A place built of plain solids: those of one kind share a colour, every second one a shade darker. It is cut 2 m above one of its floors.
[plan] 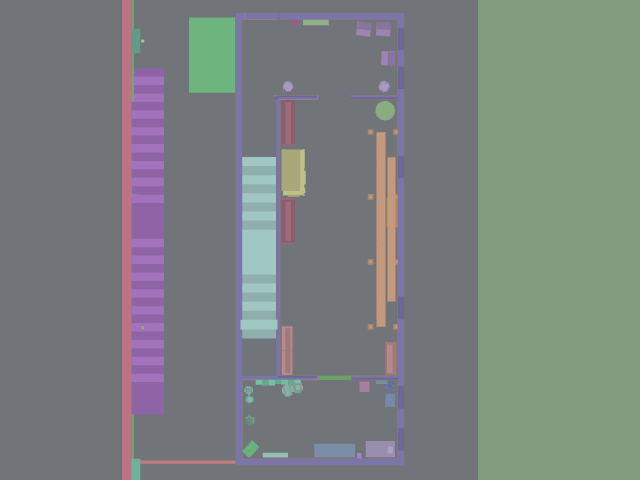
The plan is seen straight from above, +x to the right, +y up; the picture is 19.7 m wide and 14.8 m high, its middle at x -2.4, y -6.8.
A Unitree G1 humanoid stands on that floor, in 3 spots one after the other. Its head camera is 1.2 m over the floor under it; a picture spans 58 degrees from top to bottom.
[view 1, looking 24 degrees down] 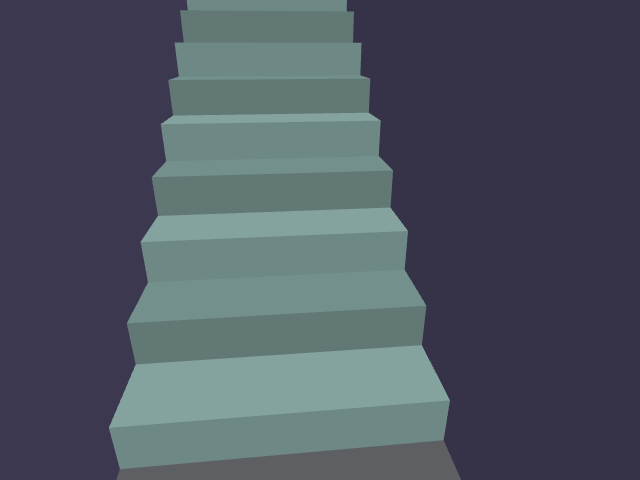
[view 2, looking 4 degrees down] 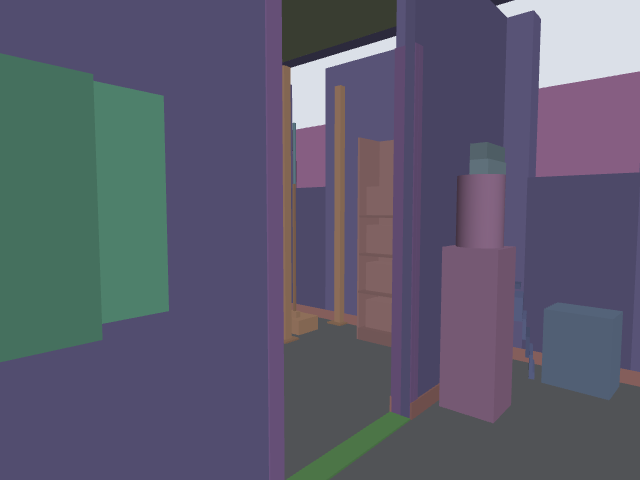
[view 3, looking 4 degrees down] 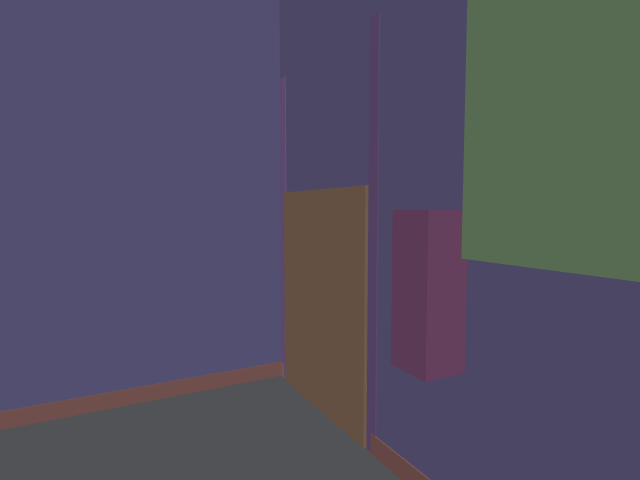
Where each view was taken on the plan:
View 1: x -4.28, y -3.24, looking -96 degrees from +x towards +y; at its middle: stair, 1.72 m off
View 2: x -3.60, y -12.30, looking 41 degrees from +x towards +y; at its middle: wall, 4.78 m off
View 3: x -1.95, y -1.20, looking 152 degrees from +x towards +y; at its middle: door_leaf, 2.52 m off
